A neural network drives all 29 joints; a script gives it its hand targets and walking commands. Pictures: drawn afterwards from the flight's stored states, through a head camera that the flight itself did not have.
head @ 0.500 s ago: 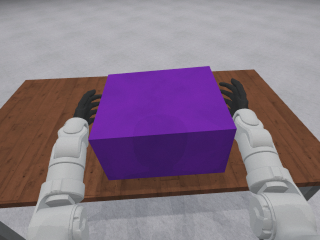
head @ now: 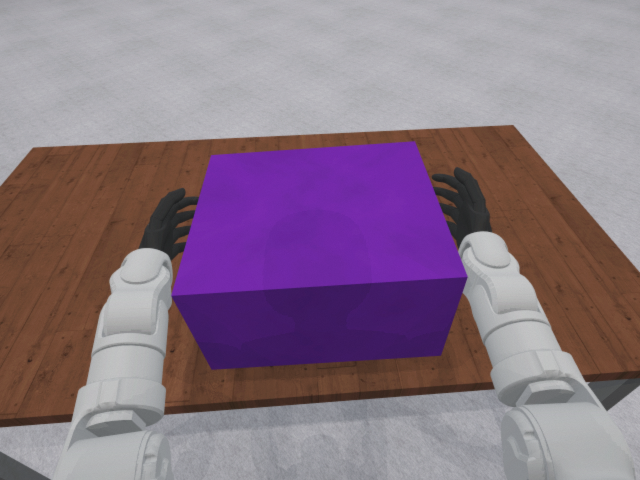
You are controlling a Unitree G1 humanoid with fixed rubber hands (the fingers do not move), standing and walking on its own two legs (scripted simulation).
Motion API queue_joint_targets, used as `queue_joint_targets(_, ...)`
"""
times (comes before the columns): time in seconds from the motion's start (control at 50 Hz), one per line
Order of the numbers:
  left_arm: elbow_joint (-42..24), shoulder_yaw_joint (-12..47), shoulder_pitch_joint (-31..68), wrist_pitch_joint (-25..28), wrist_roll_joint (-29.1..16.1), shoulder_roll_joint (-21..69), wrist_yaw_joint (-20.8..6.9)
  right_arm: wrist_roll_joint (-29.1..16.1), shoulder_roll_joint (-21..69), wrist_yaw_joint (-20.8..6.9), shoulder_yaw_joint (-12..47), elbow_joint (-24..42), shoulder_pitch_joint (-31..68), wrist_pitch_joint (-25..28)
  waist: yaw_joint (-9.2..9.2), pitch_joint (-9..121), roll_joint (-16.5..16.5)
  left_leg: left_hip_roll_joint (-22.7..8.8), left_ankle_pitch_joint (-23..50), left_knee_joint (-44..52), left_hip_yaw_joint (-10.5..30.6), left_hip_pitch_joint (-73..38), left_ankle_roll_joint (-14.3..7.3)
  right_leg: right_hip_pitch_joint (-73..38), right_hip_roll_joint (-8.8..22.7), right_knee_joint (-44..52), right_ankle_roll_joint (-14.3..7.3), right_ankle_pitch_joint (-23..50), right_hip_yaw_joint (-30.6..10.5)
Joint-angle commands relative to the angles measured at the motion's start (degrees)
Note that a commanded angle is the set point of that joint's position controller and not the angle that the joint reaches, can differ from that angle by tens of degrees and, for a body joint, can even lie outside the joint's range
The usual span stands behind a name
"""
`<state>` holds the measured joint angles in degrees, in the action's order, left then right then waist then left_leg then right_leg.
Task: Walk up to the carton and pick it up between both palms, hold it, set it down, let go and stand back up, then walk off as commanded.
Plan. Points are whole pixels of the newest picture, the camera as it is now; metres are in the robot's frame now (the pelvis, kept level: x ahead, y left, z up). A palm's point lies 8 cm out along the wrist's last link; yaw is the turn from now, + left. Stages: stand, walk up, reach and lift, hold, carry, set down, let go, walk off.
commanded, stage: set down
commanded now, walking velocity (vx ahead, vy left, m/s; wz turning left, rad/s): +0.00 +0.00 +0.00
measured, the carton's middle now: (318, 249) +0.42 +0.01 +0.09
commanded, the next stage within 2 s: none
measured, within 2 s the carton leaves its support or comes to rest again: rests again in 1.80 s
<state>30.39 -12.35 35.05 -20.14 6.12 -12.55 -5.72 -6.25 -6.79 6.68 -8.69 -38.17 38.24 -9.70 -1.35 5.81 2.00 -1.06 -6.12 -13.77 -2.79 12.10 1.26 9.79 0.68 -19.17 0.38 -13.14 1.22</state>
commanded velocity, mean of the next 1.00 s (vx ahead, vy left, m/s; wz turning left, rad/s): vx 0.00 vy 0.00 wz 0.00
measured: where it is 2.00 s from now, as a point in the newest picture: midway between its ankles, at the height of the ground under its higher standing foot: outside the picture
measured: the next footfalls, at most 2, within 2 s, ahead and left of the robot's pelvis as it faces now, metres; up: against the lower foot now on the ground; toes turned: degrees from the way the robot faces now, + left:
none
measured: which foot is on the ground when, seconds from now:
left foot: down 0.00-1.00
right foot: down 0.00-1.00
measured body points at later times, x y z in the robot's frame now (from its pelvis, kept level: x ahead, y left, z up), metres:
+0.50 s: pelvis +0.00 +0.00 +0.00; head +0.00 +0.01 +0.45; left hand +0.42 +0.19 +0.12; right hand +0.40 -0.20 +0.12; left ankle +0.00 +0.13 -0.75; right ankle -0.05 -0.11 -0.75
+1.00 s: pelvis +0.02 +0.00 +0.00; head +0.07 +0.01 +0.45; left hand +0.46 +0.19 +0.07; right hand +0.43 -0.20 +0.08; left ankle +0.00 +0.13 -0.75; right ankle -0.05 -0.11 -0.75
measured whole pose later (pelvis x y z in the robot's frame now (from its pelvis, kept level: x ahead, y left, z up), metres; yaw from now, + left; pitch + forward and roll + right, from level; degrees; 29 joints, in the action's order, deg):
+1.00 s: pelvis +0.02 +0.00 +0.00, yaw +0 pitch +6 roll +1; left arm 54.3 -14.6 44.0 -1.4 6.1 -12.5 -6.4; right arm 2.5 -3.1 4.0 -19.2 -44.2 38.2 1.2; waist -2.1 1.1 2.4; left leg -0.8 -8.4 -14.9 -2.8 12.3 0.9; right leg 9.3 0.9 -18.8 0.6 -14.4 1.2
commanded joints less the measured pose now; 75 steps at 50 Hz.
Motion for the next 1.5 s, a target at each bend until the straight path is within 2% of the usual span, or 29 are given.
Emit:
queue_joint_targets(0.0,-11.25,15.14,37.34,5.42,-4.37,33.52,-6.55,2.55,29.76,-6.47,18.29,17.50,36.56,5.69,-2.07,25.54,0.82,2.73,23.09,-5.71,0.61,-20.73,0.66,-13.07,-1.44,1.97,4.03,37.64,1.02)
queue_joint_targets(0.06,-5.88,11.29,38.72,5.95,-2.53,31.40,-7.57,4.86,29.20,-7.10,14.43,13.09,37.22,5.30,-1.72,21.86,1.36,2.81,15.36,-3.69,-0.15,-17.21,-0.61,-11.86,-1.05,2.80,3.91,30.47,0.80)
queue_joint_targets(0.12,-2.16,8.86,41.37,7.32,-1.44,29.82,-8.15,7.11,29.27,-7.73,11.03,8.37,36.72,5.29,-1.64,19.12,1.05,2.71,10.84,-2.36,-0.69,-15.46,-1.08,-9.76,-0.67,3.28,3.87,25.14,0.93)
queue_joint_targets(0.22,1.41,8.76,49.55,11.62,-2.59,30.09,-7.79,9.97,30.71,-9.30,8.39,6.40,41.49,7.19,-0.88,21.16,-0.58,2.21,7.70,-1.77,-1.43,-15.12,-1.01,-7.42,-0.59,3.49,3.53,18.28,1.48)
queue_joint_targets(0.32,6.17,8.83,52.22,15.41,-3.44,30.00,-6.74,11.56,32.06,-10.28,7.99,4.99,43.43,9.68,0.05,23.75,-0.65,2.30,9.04,-2.48,-1.77,-14.27,-0.87,-8.75,-0.56,2.61,3.41,20.88,1.34)
queue_joint_targets(0.38,10.27,6.05,50.15,16.30,-1.76,28.49,-6.88,12.57,31.66,-10.51,7.12,3.05,42.13,10.09,0.88,22.58,0.13,2.51,7.90,-1.86,-2.14,-12.53,-1.48,-10.16,-0.20,2.49,3.65,22.00,0.91)
queue_joint_targets(0.46,13.95,3.04,47.06,16.37,-0.03,27.34,-7.72,13.59,30.88,-10.33,6.28,2.19,40.55,10.03,0.88,19.74,1.44,2.70,7.68,-1.14,-2.51,-10.98,-2.22,-11.52,0.18,2.26,4.19,24.89,0.58)
queue_joint_targets(0.56,13.91,2.06,46.78,17.54,0.72,27.08,-7.93,14.14,32.20,-10.05,6.98,3.05,40.15,10.97,1.31,21.84,1.60,2.80,11.86,-2.09,-2.44,-10.25,-2.20,-14.07,0.47,0.51,4.54,32.98,0.46)
queue_joint_targets(0.6,12.74,3.38,48.54,18.78,-0.01,27.44,-7.69,14.74,32.90,-10.03,7.22,3.72,40.30,11.95,0.92,25.05,1.29,2.63,14.28,-2.98,-2.27,-11.02,-1.76,-14.73,0.38,-0.47,4.46,36.23,0.69)
queue_joint_targets(0.68,11.37,6.00,49.80,21.12,-1.20,28.88,-6.65,14.85,35.11,-10.10,9.02,5.47,40.88,14.06,1.26,30.63,-0.11,2.36,19.47,-4.90,-2.08,-11.45,-0.91,-15.64,0.29,-2.11,4.39,42.22,0.68)
queue_joint_targets(0.76,12.46,6.40,48.69,22.68,-1.15,28.68,-6.07,15.54,35.54,-9.98,9.11,4.08,38.68,15.37,1.06,32.11,0.20,2.16,21.59,-5.79,-2.11,-10.60,-0.76,-15.78,0.36,-2.86,4.50,45.65,0.68)
queue_joint_targets(0.82,14.97,4.99,47.40,22.80,-0.15,27.34,-6.42,16.45,34.66,-9.80,7.89,2.52,37.20,15.33,0.77,29.50,1.13,2.09,20.38,-5.45,-2.18,-9.39,-1.07,-16.02,0.50,-2.94,4.63,45.76,0.58)
queue_joint_targets(0.9,16.55,3.95,47.00,22.66,0.93,27.09,-6.85,17.14,34.14,-9.70,6.12,0.84,35.99,15.13,0.10,26.74,0.78,1.94,20.65,-5.56,-2.09,-10.06,-0.98,-14.31,0.53,-2.54,4.54,44.19,0.79)
queue_joint_targets(1.0,15.97,6.63,50.10,24.70,-0.37,29.40,-6.04,17.73,35.29,-10.12,5.66,0.71,37.42,16.84,-0.24,31.14,-1.55,1.22,27.03,-8.09,-1.22,-12.91,0.45,-9.45,0.03,-3.04,3.89,43.89,1.81)
queue_joint_targets(1.12,18.57,7.66,51.76,26.17,-0.84,30.20,-5.34,19.53,34.68,-10.64,2.87,-2.36,37.53,18.29,-0.93,30.72,-2.99,-0.01,32.37,-10.31,0.03,-18.20,1.26,0.10,-0.19,-1.86,3.27,38.32,3.01)
queue_joint_targets(1.16,19.51,6.87,51.68,26.36,-0.36,29.68,-5.29,19.94,34.38,-10.84,2.04,-3.54,37.33,18.40,-0.39,29.72,-3.28,-0.17,32.62,-10.49,-0.05,-18.90,1.24,1.83,-0.07,-1.52,3.16,36.44,2.98)
queue_joint_targets(1.22,21.13,6.47,51.73,26.63,-0.20,29.55,-5.26,20.66,33.72,-11.00,1.01,-3.56,37.83,18.71,-0.52,29.93,-3.30,-0.26,32.77,-10.81,0.04,-18.89,1.25,2.87,-0.01,-1.35,3.06,35.56,3.07)
queue_joint_targets(1.24,21.86,5.97,51.60,26.84,0.00,29.44,-5.30,20.60,34.09,-11.10,1.14,-3.46,38.29,18.89,0.11,30.20,-3.25,-0.28,32.99,-10.99,-0.02,-18.71,1.07,2.99,0.02,-1.47,3.04,35.50,2.96)
queue_joint_targets(1.26,22.35,6.03,51.86,26.98,-0.02,29.27,-5.26,20.84,33.63,-11.14,0.81,-3.64,38.22,18.96,-0.27,30.11,-3.20,-0.28,32.79,-11.00,0.11,-18.65,1.01,3.04,0.08,-1.38,3.09,35.38,2.95)
queue_joint_targets(1.38,25.28,3.95,53.14,28.59,0.77,27.54,-5.28,22.31,33.93,-11.59,-0.27,-3.35,39.68,19.56,1.02,32.70,-2.62,-0.16,32.04,-11.35,-0.29,-16.10,0.42,2.53,0.57,-2.53,3.33,37.46,2.47)
queue_joint_targets(1.46,26.87,3.48,54.77,30.08,0.56,26.87,-5.32,23.23,34.50,-11.75,-0.95,-3.44,40.84,19.97,0.78,34.72,-2.43,-0.05,31.28,-11.29,-0.07,-14.11,-0.12,2.63,1.18,-3.78,3.98,40.12,2.14)
queue_joint_targets(1.48,27.62,2.64,54.78,30.37,0.89,26.11,-5.47,23.51,34.83,-11.80,-1.07,-3.54,40.76,19.81,1.19,34.50,-1.92,0.10,30.04,-10.98,-0.34,-12.73,-0.49,1.62,1.44,-4.03,4.10,40.71,1.76)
